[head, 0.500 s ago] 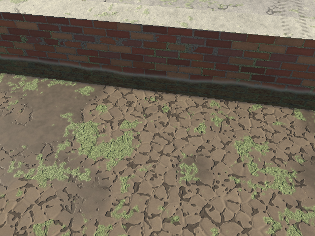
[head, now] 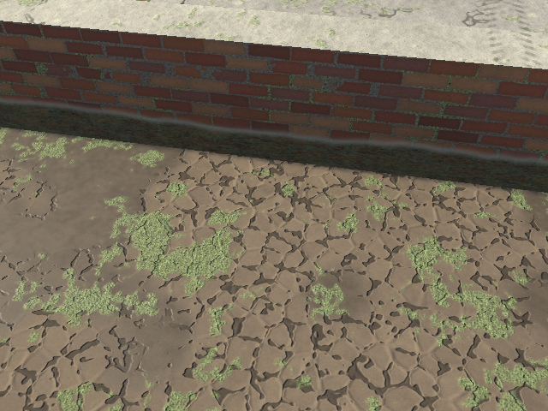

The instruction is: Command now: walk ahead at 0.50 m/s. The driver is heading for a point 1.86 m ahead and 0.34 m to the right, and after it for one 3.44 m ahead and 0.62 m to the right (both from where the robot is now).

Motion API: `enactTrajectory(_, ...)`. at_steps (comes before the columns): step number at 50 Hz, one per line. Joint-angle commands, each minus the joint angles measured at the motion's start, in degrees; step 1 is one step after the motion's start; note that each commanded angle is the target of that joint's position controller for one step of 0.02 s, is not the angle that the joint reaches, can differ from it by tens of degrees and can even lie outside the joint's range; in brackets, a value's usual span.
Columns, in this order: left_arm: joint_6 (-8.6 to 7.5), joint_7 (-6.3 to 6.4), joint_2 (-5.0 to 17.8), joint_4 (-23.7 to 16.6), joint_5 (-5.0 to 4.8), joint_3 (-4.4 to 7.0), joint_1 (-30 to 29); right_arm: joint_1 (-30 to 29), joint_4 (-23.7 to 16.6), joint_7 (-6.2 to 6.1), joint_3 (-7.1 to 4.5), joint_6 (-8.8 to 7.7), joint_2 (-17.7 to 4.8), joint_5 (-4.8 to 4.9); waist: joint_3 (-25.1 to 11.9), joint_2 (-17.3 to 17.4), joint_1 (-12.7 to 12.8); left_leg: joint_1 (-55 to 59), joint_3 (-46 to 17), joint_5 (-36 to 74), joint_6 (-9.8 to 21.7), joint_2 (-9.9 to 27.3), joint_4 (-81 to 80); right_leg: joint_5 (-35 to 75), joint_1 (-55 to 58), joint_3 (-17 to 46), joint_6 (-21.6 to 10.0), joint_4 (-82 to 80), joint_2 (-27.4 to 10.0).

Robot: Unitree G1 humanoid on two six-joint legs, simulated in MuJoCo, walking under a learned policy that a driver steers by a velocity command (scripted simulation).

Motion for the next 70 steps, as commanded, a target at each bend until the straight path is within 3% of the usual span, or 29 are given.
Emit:
enactTrajectory(1,-0.79,0.2,6.23,-4.3,0.04,1.78,-2.32,-3.1,-4.93,-0.17,-1.8,-0.95,-5.73,0.01,-1.62,-0.24,0.0,-1.06,-3.54,17.94,-0.32,2.82,-1.44,25.77,0.94,4.23,-0.78,-0.15,-3.81)
enactTrajectory(43,-0.81,0.27,6.25,-3.99,0.04,1.75,-2.12,-2.76,-4.78,-0.2,-1.81,-0.98,-5.8,0.04,-1.54,-0.24,0.01,-1.01,-3.65,17.8,-0.44,2.72,-1.62,25.61,0.84,4.48,-0.65,-0.3,-3.68)
enactTrajectory(47,-0.34,0.46,7.84,-0.43,-1.2,2.83,3.03,1.79,-1.79,0.27,-2.87,-1.03,-7.53,1.08,-0.39,-0.01,-0.13,-0.55,-4.14,16.45,0.53,3.2,-3.39,23.86,1.68,4.6,-1.1,-1.59,-3.84)
enactTrajectory(50,-0.05,0.75,7.58,1.49,-1.69,3.47,4.59,2.78,-0.27,0.39,-3.48,-0.97,-7.33,1.57,1.5,-0.03,-0.14,-1.49,-3.89,13.91,1.0,2.96,-3.96,21.55,0.96,4.24,-1.46,-2.0,-3.56)
enactTrajectory(60,0.57,1.54,6.39,6.62,-1.96,4.29,8.54,6.74,2.56,0.32,-4.8,-1.04,-6.76,2.12,0.4,-0.54,-0.15,-1.72,-2.52,20.84,0.42,2.42,-2.24,31.56,2.35,3.79,-0.9,-0.23,-3.03)
enactTrajectory(61,0.35,1.53,6.7,6.39,-1.34,4.2,8.7,7.27,3.23,-0.04,-4.77,-0.61,-6.86,1.75,0.78,0.46,0.17,-1.34,-2.01,21.44,1.04,2.24,-1.58,30.86,1.33,3.8,-1.4,-1.13,-3.25)
enactTrajectory(66,0.2,1.61,6.06,8.68,-1.74,4.33,10.63,9.63,4.77,-0.74,-4.98,-0.14,-6.66,1.84,0.73,-0.81,-0.25,-1.01,-1.68,22.03,0.86,2.24,-1.41,32.06,1.06,3.38,-1.31,-1.66,-2.96)
enactTrajectory(67,0.58,1.73,5.42,9.9,-2.32,4.43,11.3,9.9,4.67,-0.43,-5.16,-0.52,-6.63,2.26,0.38,-1.91,-0.59,-1.65,-2.05,21.62,0.18,2.39,-2.07,32.95,2.33,3.3,-0.68,-0.78,-2.67)
enactTrajectory(70,1.17,2.15,4.73,11.24,-2.14,4.43,12.3,10.21,5.54,-0.07,-5.36,-0.79,-6.31,2.4,1.22,-0.75,-0.15,-3.14,-1.76,20.64,0.09,2.16,-2.61,31.88,2.71,3.27,-0.31,-0.77,-2.71)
